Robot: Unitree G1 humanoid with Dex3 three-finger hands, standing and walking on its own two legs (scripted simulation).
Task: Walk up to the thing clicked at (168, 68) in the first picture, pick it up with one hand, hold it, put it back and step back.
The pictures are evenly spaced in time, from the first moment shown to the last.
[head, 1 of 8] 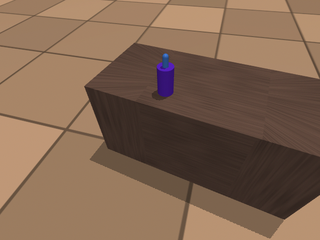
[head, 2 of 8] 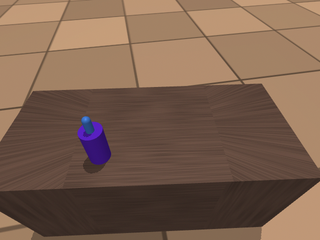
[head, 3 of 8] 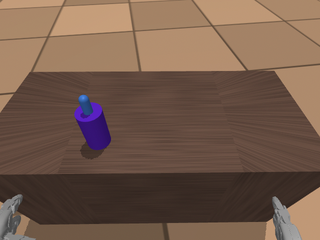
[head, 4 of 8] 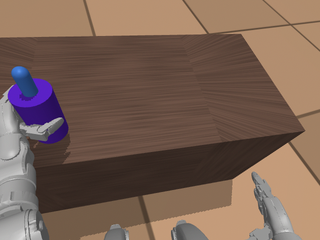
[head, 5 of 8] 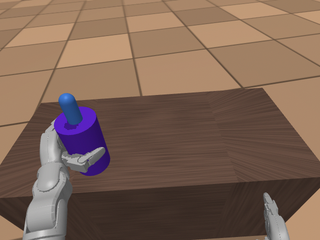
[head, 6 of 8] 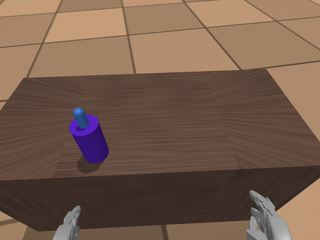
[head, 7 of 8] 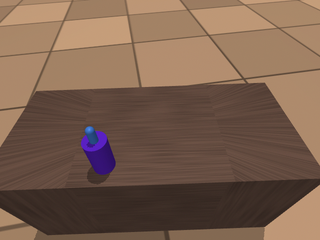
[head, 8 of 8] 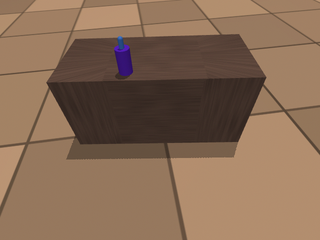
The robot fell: no
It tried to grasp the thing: yes
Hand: left
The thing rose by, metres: 0.25
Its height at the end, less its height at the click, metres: +0.00
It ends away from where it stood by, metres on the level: 0.05
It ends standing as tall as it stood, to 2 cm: yes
